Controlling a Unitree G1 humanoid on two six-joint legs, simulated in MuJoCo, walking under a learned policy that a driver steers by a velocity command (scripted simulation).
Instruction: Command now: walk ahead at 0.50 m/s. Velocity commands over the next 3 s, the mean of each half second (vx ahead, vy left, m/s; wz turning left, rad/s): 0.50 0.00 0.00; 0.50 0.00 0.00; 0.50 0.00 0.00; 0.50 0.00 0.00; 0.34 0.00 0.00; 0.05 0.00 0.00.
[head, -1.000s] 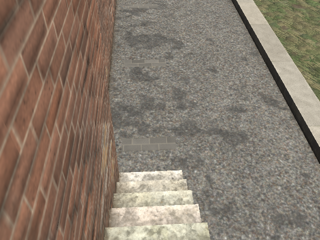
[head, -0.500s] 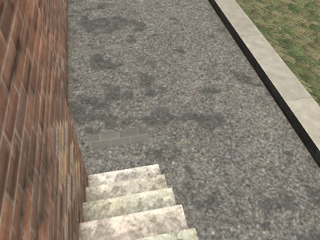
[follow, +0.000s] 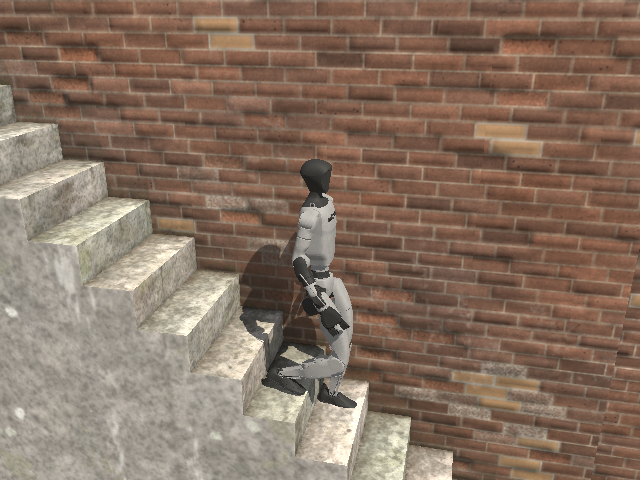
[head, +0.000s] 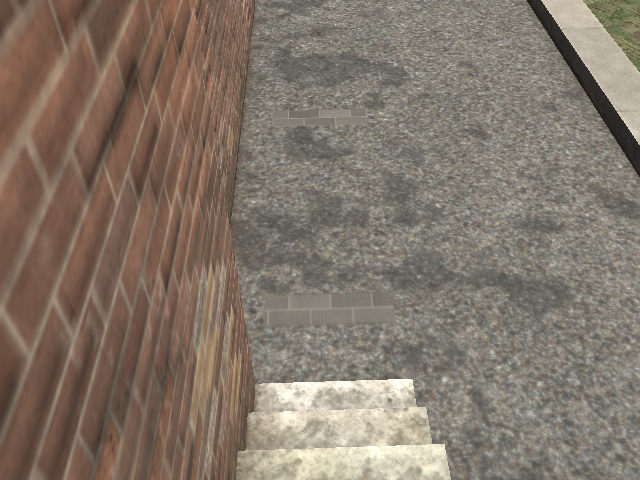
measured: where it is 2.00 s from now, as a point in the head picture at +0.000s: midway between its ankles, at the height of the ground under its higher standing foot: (337, 454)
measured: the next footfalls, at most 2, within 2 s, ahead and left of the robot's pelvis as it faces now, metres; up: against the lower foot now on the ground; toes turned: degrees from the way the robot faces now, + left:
right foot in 0.48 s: +0.37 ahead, -0.11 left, -0.19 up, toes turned -1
left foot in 0.98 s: +0.57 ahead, +0.14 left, -0.39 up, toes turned +2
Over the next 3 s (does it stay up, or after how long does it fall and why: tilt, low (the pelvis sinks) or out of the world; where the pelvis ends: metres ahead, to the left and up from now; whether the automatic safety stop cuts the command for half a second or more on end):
stays up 1.31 0.08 -1.01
